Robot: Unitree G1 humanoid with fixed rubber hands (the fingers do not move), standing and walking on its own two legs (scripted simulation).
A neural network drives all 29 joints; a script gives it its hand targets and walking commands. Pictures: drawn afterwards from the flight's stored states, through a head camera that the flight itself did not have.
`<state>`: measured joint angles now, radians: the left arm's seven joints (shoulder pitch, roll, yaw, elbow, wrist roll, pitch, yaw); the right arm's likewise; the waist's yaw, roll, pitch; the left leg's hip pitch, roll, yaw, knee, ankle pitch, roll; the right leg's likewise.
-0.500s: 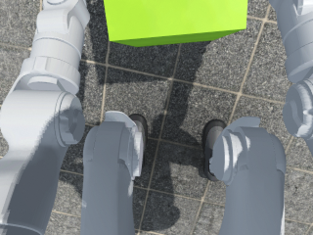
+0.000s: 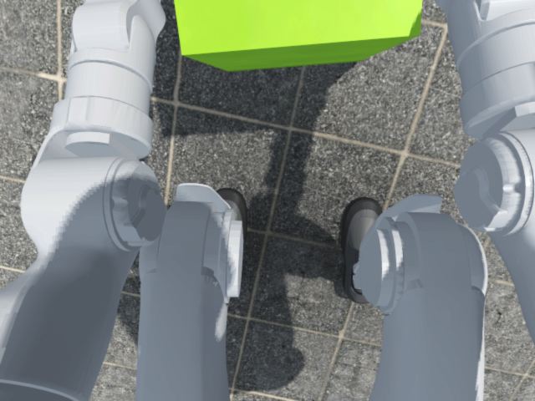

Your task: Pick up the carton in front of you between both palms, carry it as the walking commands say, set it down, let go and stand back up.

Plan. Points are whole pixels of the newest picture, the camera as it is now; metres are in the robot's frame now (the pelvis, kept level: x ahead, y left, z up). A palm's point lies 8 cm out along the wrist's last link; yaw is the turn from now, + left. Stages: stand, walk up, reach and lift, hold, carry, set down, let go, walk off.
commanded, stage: reach and lift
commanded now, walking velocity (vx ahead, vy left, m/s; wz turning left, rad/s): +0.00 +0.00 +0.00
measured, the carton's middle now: out of the picture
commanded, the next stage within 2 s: none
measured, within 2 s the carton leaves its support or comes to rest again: leaves its support in 0.16 s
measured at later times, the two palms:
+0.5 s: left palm out of the picture +0.51 +0.17 +0.00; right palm out of the picture +0.53 -0.13 +0.00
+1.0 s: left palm out of the picture +0.48 +0.16 +0.14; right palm out of the picture +0.49 -0.14 +0.14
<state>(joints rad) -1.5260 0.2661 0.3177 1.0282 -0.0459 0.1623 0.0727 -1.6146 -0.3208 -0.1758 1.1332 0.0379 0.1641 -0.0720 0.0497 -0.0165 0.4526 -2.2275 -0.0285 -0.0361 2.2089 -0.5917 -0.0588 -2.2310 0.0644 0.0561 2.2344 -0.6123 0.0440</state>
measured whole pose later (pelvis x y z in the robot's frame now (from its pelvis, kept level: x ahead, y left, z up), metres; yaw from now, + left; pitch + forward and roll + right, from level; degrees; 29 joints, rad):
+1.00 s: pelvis +0.01 +0.00 +0.18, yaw -1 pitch +40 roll +0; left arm -0.92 -0.04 0.47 0.61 0.21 0.42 0.04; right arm -0.95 0.02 -0.43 0.66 -0.21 0.41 -0.05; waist 0.03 -0.01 -0.21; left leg -1.79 -0.10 -0.11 1.57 -0.48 -0.07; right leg -1.79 0.11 0.11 1.58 -0.50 0.07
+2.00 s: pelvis +0.10 +0.00 +0.41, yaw +0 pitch +0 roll +0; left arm -0.26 -0.15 0.26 0.39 0.25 0.58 0.01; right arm -0.26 0.15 -0.26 0.39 -0.25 0.57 -0.02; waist 0.00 0.00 -0.09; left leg -0.23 -0.04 -0.15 0.47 -0.23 -0.02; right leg -0.23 0.04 0.15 0.48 -0.24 0.02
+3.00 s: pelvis +0.10 +0.00 +0.41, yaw +0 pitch -5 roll +0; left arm -0.24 -0.15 0.21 0.25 0.27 0.71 0.00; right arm -0.24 0.15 -0.21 0.26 -0.27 0.71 0.00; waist 0.00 0.00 -0.01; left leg -0.08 -0.03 -0.14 0.37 -0.20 -0.02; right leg -0.07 0.03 0.14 0.37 -0.21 0.02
